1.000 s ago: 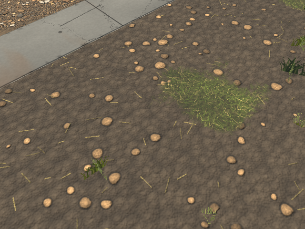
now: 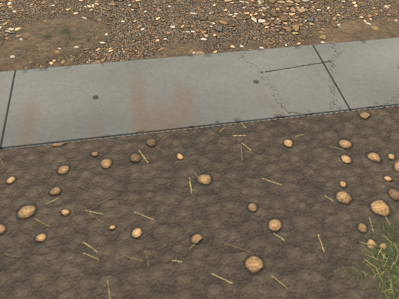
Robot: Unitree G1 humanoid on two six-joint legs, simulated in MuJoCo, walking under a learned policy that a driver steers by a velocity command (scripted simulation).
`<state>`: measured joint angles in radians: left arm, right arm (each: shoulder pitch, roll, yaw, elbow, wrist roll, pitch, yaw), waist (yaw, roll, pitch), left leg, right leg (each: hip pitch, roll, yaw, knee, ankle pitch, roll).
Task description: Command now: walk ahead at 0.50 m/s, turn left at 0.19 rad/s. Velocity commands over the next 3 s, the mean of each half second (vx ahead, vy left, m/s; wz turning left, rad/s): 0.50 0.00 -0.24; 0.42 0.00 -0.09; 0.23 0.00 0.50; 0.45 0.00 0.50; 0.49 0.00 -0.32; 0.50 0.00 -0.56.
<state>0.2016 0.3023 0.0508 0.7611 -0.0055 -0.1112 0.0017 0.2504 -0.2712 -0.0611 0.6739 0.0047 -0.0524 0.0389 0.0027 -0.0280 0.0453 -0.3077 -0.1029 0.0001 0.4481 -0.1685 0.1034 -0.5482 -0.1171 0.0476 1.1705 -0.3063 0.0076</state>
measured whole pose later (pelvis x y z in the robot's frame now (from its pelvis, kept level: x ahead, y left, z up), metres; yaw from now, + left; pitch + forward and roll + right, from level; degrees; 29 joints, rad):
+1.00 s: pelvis +0.56 -0.08 -0.01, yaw -13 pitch +3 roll +0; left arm 0.26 0.30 0.03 0.73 0.01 -0.04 0.01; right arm 0.14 -0.28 -0.04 0.66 0.00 -0.08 0.03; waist 0.01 -0.02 0.04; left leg -0.45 -0.07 -0.02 0.51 -0.11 0.06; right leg -0.36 0.06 0.07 1.18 -0.51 0.03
